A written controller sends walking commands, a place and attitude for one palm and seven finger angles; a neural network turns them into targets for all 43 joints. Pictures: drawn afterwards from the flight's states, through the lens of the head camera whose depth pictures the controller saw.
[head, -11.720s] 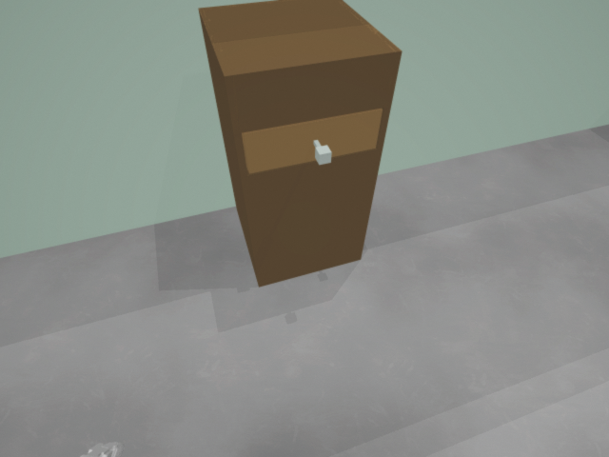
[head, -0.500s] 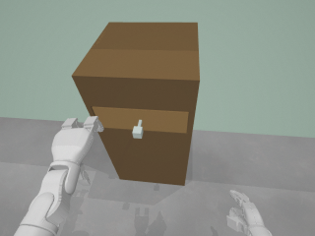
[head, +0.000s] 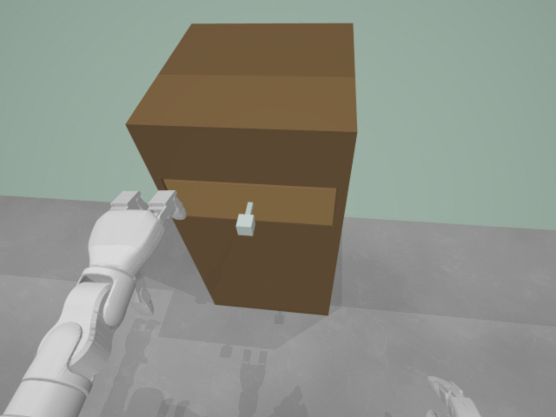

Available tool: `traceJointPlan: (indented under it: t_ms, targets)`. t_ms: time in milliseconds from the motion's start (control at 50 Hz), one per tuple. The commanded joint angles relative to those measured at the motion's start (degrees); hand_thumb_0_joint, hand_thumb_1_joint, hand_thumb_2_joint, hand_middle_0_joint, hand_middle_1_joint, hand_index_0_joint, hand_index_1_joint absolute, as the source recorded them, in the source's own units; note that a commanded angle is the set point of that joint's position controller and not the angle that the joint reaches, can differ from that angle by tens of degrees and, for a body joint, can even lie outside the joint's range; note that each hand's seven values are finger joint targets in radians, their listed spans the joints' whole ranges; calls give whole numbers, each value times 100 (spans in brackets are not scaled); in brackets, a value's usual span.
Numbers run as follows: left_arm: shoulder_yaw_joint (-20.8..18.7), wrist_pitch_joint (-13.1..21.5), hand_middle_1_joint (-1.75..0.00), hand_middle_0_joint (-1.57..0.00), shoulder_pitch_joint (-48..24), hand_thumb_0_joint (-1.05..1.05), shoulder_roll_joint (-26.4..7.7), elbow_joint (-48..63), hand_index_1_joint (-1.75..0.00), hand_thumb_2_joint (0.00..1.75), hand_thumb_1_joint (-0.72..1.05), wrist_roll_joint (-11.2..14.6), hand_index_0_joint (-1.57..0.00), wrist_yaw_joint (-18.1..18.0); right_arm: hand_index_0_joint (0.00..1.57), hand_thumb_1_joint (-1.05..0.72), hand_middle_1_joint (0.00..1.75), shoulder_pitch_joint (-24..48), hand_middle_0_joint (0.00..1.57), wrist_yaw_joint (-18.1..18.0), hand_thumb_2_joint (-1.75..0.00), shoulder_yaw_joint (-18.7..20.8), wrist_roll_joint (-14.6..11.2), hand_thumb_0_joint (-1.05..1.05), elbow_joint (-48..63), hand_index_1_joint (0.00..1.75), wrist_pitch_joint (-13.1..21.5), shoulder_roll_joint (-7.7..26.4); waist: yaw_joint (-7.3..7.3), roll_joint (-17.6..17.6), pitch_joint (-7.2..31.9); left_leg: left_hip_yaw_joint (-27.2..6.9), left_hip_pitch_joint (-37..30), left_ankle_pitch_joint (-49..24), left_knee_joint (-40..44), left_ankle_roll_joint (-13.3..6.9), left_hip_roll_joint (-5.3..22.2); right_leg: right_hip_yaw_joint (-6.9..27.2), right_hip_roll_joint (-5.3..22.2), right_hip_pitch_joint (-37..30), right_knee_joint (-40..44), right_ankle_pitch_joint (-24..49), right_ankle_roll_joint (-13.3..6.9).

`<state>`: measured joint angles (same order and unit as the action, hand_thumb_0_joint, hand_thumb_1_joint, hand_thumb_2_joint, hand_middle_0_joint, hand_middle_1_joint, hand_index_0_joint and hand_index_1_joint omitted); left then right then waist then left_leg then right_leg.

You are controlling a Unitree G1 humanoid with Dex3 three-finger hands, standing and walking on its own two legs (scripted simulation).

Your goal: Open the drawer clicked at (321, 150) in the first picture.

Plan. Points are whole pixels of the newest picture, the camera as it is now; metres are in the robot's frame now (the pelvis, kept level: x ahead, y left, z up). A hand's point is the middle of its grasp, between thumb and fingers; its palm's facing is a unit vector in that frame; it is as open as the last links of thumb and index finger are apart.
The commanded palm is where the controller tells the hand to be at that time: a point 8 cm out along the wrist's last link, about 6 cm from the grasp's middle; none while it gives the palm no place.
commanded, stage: raise the hand with hooked fingers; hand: left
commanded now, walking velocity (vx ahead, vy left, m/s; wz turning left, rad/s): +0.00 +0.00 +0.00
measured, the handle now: (247, 218) +0.53 +0.16 -0.13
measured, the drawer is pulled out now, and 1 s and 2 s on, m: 0.00 0.00 0.00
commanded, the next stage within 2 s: move the hooked fingers above the handle in 0.02 s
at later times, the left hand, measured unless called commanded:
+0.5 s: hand (181, 243) +0.34 +0.21 +0.03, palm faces -0.02 -0.06 -1.00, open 13.9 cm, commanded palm +0.33 +0.21 +0.09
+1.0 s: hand (207, 227) +0.41 +0.20 -0.02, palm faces -0.05 -0.03 -1.00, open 13.9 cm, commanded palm +0.39 +0.20 +0.04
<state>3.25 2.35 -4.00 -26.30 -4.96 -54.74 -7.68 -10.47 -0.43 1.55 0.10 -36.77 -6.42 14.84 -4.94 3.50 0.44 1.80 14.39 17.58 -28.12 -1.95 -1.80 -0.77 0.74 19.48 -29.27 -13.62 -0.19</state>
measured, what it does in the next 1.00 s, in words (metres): stands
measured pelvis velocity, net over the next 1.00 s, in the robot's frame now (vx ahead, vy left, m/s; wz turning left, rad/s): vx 0.00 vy -0.01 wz -0.01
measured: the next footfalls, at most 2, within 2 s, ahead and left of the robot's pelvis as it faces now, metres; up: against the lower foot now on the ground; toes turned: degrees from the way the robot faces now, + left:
none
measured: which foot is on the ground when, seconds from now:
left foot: down 0.00-1.00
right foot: down 0.00-1.00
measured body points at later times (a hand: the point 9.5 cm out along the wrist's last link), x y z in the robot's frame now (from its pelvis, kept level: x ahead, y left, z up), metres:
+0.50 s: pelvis +0.00 -0.02 -0.01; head +0.04 -0.04 +0.44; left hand +0.34 +0.21 +0.09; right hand +0.17 -0.25 -0.13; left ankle -0.04 +0.10 -0.74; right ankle +0.01 -0.12 -0.74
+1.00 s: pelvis +0.00 -0.01 -0.02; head +0.07 -0.03 +0.42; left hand +0.41 +0.20 +0.04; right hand +0.08 -0.28 -0.16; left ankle -0.04 +0.10 -0.74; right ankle +0.01 -0.12 -0.74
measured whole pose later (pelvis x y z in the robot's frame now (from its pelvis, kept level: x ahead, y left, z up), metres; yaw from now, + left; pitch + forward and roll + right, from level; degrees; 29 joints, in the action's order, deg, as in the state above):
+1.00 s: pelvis +0.00 -0.01 -0.02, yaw +0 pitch +14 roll +0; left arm 5.4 3.6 -31.9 -21.6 -47.7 -62.4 -20.3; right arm -15.5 -1.0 3.9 0.2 -39.4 -5.0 14.1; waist 1.5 1.9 5.8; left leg 1.9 31.6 22.0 -39.6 -1.3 -0.7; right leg -0.8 -0.2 36.5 -39.7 -17.2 -1.1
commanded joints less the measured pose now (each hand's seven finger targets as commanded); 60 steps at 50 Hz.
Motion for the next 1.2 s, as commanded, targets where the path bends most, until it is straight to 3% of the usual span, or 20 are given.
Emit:
traceJointPlan:
  t_ms: [0,80,180,240,320,380,500,560,600,680,740,780,880,960,1000,1040,1080,1100,1140,1180]
  targets:
    - [-643,-167,-120,-30,-1604,0,-1056,1056,-120,30,-50,-13,-30,-322,20,-90,30,700,20,-30,-90,192,-69,0,874,30,269,568,40,-176,1566,-135,-165,-2005,346,137,42,50,-147,-1041,154,1187,-262]
    - [-621,-246,-120,-30,-1496,0,-1084,1083,-120,30,-50,6,-30,-208,20,-90,30,719,20,-53,-90,167,-49,0,909,30,275,571,17,-281,1674,-107,-182,-2050,347,98,30,83,-125,-1224,171,1337,-241]
    - [-384,-223,-120,-30,-1758,0,-856,596,-120,30,-50,-68,-30,-136,20,-90,30,693,20,-72,-90,138,-60,0,859,30,270,555,106,-389,1268,-42,9,-1747,326,85,11,73,-137,-931,200,1142,-237]
    - [-365,-163,-120,-30,-2269,0,-902,213,-120,30,-50,-186,-30,-217,20,-90,30,629,20,-127,-90,125,-52,0,808,30,274,541,152,-528,1351,-3,161,-1482,243,60,-39,109,-117,-864,179,1017,-213]
    - [-415,11,-120,-30,-2746,0,-969,-71,-120,30,-50,-294,-30,-420,20,-90,30,527,20,-173,-90,172,-34,0,768,30,333,505,158,-278,1703,11,168,-1527,86,48,-67,168,-110,-848,50,1118,-226]
    - [-380,60,-120,-30,-3143,0,-944,-446,-120,30,-50,-335,-30,-555,20,-90,30,393,20,-183,-90,206,-34,0,694,30,347,512,242,-350,1778,3,271,-1506,-13,42,-61,163,-110,-730,-21,1148,-208]
    - [-276,32,-120,-30,-2993,0,-726,-998,-120,30,-50,-392,-30,-698,20,-90,30,220,20,-141,-90,296,-33,0,674,30,318,530,248,-379,2100,41,485,-1871,-248,31,-79,174,-132,-784,-275,1719,-220]
    - [-460,14,-120,-30,-3003,0,-890,-1314,-120,30,-50,-412,-30,-747,20,-90,30,113,20,-133,-90,338,-37,0,653,30,288,601,263,-550,2097,40,700,-1827,-308,18,-84,190,-144,-785,-327,1762,-206]
    - [-331,52,-120,-30,-3186,0,-766,-1351,-120,30,-50,-434,-30,-800,20,-90,30,47,20,-135,-90,356,-42,0,646,30,278,588,308,-568,2124,57,755,-1746,-344,4,-75,186,-128,-709,-365,1714,-201]
    - [-474,148,-120,-30,-3715,0,-958,-1641,-120,30,-50,-557,-30,-1021,20,-90,30,-152,20,-155,-90,402,-37,0,558,30,271,624,406,-515,2187,39,881,-1638,-444,-9,-79,188,-142,-517,-447,1580,-206]
    - [-227,204,-120,-30,-4192,0,-699,-1947,-120,30,-50,-624,-30,-1202,20,-90,30,-300,20,-143,-90,440,-38,0,450,30,286,602,556,-261,2213,28,848,-1581,-553,2,-71,122,-166,-157,-523,1437,-229]
    - [-343,225,-120,-30,-4325,0,-802,-2184,-120,30,-50,-679,-30,-1328,20,-90,30,-426,20,-140,-90,484,-22,0,406,30,302,620,545,-311,2494,26,888,-1657,-640,-14,-83,133,-181,-203,-600,1495,-226]
    - [-199,132,-120,-30,-4802,0,-681,-3036,-120,30,-50,-734,-30,-1499,20,-90,30,-637,20,-106,-90,492,-28,0,297,30,302,657,677,-316,2452,15,1186,-1505,-752,-9,-83,88,-195,91,-708,1377,-229]
    - [-253,108,-120,-30,-5036,0,-680,-3471,-120,30,-50,-796,-30,-1577,20,-90,30,-836,20,-76,-90,522,18,0,255,30,284,685,734,-432,2718,-18,1274,-1763,-897,-17,-58,46,-228,142,-857,1592,-244]
    - [-296,160,-120,-30,-4933,0,-650,-3484,-120,30,-50,-802,-30,-1627,20,-90,30,-928,20,-35,-90,551,41,0,260,30,277,679,664,-346,2979,-14,1207,-1999,-988,-8,-32,54,-242,165,-961,1744,-248]
    - [-55,127,-120,-30,-5084,0,-337,-3727,-120,30,-50,-817,-30,-1675,20,-90,30,-976,20,-1,-90,551,52,0,220,30,259,678,816,-419,2736,-8,1316,-1925,-1067,-6,-6,16,-249,438,-975,1679,-237]
    - [-230,130,-120,-30,-5371,0,-593,-3839,-120,30,-50,-870,-30,-1773,20,-90,30,-1062,20,10,-90,551,73,0,171,30,260,724,853,-378,2777,-26,1458,-1826,-1125,-17,-2,41,-254,520,-1037,1602,-236]
    - [-362,129,-120,-30,-5288,0,-711,-3874,-120,30,-50,-922,-30,-1837,20,-90,30,-1080,20,19,-90,555,89,0,181,30,249,715,778,-379,2962,-32,1468,-1859,-1161,-14,-8,37,-261,493,-1098,1590,-249]
    - [-232,90,-120,-30,-5465,0,-533,-3965,-120,30,-50,-954,-30,-1950,20,-90,30,-1127,20,42,-90,559,109,0,157,30,245,686,852,-246,2975,-22,1520,-1928,-1250,-6,-3,16,-266,619,-1173,1639,-255]
    - [-368,52,-120,-30,-5672,0,-690,-4004,-120,30,-50,-997,-30,-2077,20,-90,30,-1179,20,70,-90,569,148,0,113,30,233,714,880,-138,3152,-45,1537,-2030,-1357,-4,14,21,-272,709,-1273,1667,-253]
